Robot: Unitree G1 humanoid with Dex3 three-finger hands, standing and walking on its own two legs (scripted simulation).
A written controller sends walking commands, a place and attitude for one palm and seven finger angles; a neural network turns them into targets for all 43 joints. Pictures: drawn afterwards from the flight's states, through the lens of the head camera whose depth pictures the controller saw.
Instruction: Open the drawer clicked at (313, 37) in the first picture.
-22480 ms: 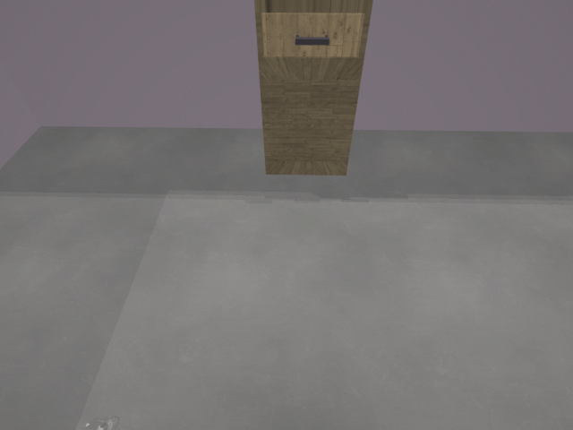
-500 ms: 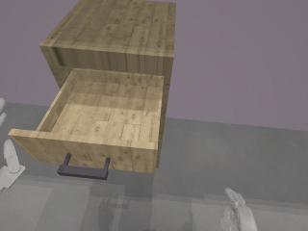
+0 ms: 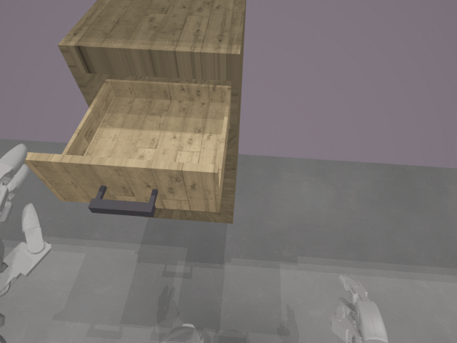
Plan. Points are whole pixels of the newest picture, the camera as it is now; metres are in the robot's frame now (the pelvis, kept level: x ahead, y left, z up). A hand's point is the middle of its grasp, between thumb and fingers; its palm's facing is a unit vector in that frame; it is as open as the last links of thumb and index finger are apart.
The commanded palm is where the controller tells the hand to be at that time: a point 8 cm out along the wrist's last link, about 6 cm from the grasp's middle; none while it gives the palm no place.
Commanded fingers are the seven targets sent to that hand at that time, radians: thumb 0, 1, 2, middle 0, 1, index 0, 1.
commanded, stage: step back with the hand held close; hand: left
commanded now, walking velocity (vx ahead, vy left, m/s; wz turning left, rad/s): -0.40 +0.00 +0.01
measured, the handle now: (125, 199) +0.39 +0.25 -0.04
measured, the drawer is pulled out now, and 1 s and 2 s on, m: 0.29 0.29 0.29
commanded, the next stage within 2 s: stop stepping back and stand still in 0.08 s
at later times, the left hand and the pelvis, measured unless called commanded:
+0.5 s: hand out of the picture +0.07 +0.22 +0.17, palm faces +0.40 -0.81 -0.43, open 7.4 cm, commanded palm +0.02 +0.26 +0.18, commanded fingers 0.00 0.90 0.90 -0.20 -0.30 -0.20 -0.30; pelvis -0.11 -0.02 +0.01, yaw +0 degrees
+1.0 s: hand out of the picture +0.05 +0.22 +0.16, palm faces +0.37 -0.80 -0.47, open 7.4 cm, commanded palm none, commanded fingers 0.00 0.90 0.90 -0.20 -0.30 -0.20 -0.30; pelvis -0.14 -0.02 +0.00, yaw +1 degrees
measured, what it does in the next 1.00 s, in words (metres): walks backwards: left foot, then right foot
